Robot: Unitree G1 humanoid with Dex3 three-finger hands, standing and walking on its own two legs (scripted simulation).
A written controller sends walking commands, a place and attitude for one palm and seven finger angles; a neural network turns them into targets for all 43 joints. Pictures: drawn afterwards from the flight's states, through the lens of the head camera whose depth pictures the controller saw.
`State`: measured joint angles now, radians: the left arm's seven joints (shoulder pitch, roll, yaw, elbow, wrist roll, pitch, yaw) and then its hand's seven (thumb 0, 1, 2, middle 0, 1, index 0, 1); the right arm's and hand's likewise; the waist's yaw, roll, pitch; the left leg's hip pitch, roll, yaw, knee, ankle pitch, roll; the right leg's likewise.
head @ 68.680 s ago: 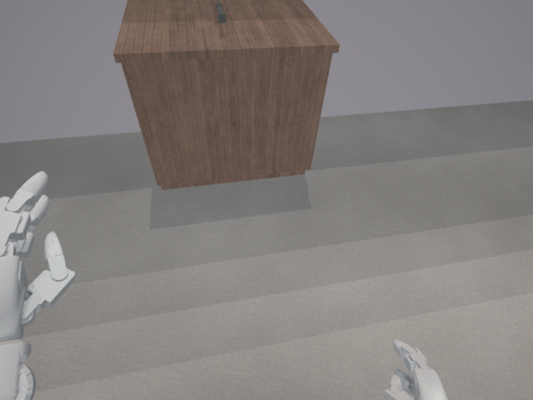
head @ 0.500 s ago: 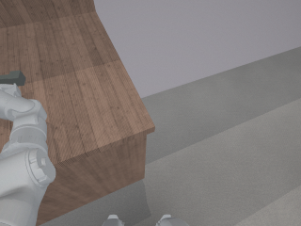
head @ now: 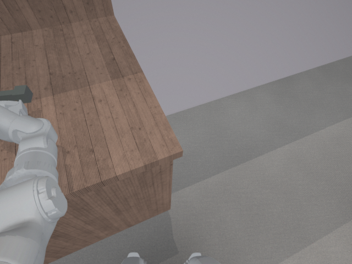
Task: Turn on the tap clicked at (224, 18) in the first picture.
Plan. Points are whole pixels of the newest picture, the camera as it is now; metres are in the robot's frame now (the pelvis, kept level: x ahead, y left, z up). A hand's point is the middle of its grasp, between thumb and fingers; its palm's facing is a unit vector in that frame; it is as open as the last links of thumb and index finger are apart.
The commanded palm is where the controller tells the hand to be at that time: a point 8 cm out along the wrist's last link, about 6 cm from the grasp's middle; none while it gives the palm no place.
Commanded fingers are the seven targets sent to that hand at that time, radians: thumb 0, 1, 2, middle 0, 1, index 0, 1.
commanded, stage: lift the hand up off the lever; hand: left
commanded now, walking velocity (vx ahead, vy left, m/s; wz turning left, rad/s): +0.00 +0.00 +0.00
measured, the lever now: (23, 94) +0.49 +0.31 +0.09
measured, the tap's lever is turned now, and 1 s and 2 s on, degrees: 78 78 78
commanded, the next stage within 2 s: none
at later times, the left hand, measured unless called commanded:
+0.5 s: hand (18, 103) +0.47 +0.32 +0.09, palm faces +0.89 -0.44 -0.14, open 8.1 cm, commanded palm +0.46 +0.33 +0.12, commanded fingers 0.00 0.90 0.90 -0.15 -0.15 -0.15 -0.15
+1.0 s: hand (16, 101) +0.47 +0.32 +0.10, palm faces +0.89 -0.44 -0.11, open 7.8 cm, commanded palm +0.46 +0.33 +0.14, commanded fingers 0.00 0.90 0.90 -0.15 -0.15 -0.15 -0.15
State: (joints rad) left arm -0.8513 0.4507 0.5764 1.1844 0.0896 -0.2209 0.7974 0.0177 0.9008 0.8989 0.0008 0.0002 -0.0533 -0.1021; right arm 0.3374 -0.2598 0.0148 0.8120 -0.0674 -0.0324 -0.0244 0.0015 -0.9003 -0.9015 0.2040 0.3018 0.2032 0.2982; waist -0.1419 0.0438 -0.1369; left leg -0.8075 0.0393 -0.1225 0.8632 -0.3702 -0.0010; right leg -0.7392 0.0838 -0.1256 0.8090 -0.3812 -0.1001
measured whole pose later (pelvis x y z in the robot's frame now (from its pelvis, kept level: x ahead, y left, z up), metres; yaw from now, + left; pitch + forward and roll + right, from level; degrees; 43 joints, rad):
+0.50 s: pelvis +0.01 +0.00 +0.01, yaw +0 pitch +16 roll -1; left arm -0.84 0.44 0.64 1.15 0.10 -0.18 0.77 0.02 0.90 0.90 0.00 0.00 -0.09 -0.12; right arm 0.34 -0.26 0.01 0.81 -0.08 -0.04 -0.02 0.00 -0.90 -0.90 0.20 0.30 0.20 0.30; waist -0.15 0.04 -0.13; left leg -0.75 0.04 -0.12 0.83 -0.36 -0.01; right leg -0.69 0.08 -0.12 0.78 -0.38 -0.10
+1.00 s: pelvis +0.01 +0.01 +0.01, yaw +0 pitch +14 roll -1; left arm -0.83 0.39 0.68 1.11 0.12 -0.14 0.77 0.02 0.90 0.90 0.00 -0.01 -0.15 -0.15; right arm 0.35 -0.25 0.00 0.83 -0.10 -0.06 -0.01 0.00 -0.90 -0.90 0.20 0.30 0.20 0.30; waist -0.15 0.04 -0.11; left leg -0.69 0.03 -0.11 0.80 -0.35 -0.03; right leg -0.62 0.08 -0.10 0.75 -0.37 -0.09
